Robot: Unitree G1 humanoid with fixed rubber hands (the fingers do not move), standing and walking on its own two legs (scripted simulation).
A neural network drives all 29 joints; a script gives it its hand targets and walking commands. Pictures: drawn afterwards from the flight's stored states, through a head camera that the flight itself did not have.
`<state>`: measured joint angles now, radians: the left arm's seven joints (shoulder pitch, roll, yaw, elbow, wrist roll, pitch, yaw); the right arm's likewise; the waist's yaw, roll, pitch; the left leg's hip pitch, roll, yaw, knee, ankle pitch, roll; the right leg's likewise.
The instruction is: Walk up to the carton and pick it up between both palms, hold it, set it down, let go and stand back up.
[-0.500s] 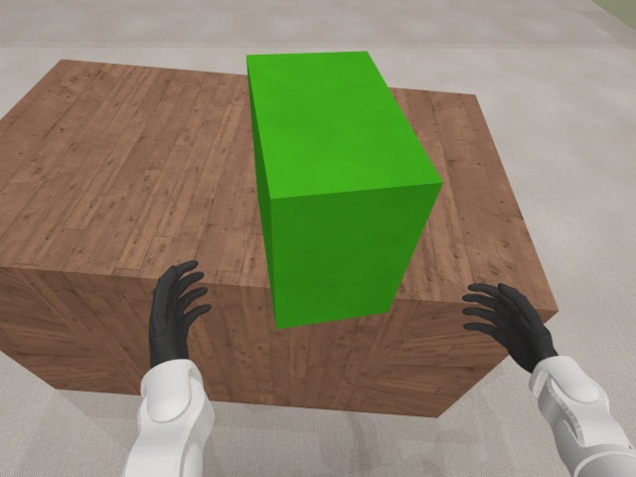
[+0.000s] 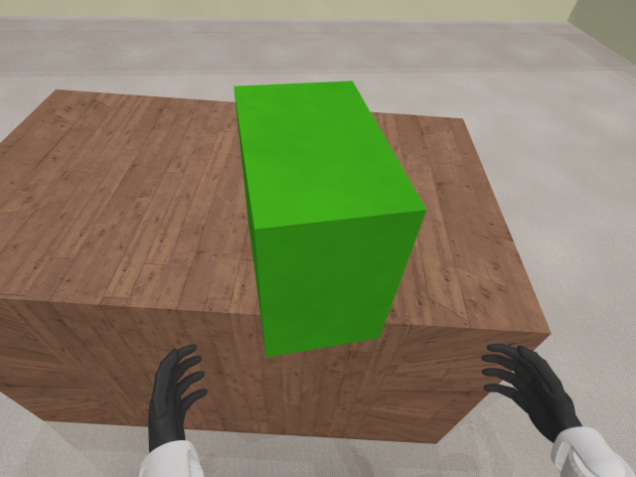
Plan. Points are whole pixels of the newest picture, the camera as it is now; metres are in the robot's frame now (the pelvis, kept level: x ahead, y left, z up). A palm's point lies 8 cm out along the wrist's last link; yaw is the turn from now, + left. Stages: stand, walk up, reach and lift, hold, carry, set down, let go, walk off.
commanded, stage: set down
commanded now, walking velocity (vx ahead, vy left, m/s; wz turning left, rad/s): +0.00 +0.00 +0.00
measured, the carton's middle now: (309, 217) +0.49 +0.07 +0.05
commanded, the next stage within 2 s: none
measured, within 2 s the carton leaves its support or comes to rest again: neither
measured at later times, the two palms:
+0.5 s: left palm (163, 449) +0.16 +0.20 -0.01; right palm (536, 439) +0.23 -0.24 -0.03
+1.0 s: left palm (150, 471) +0.15 +0.21 -0.05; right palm (506, 447) +0.22 -0.21 -0.05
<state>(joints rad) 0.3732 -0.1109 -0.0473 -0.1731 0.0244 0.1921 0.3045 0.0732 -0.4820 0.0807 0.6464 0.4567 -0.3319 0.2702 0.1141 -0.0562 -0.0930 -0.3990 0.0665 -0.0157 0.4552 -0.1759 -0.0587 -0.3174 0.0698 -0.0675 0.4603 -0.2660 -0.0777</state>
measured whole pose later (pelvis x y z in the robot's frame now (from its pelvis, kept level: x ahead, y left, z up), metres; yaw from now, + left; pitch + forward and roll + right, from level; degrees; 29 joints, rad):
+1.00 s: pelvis +0.00 +0.01 +0.00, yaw -1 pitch +6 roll +0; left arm 0.37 0.00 0.03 0.12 0.02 0.10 0.15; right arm 0.07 -0.33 0.11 0.76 0.26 -0.35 0.13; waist 0.11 -0.06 -0.04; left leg -0.37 0.06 0.01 0.46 -0.19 -0.06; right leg -0.30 0.06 -0.04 0.46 -0.27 -0.07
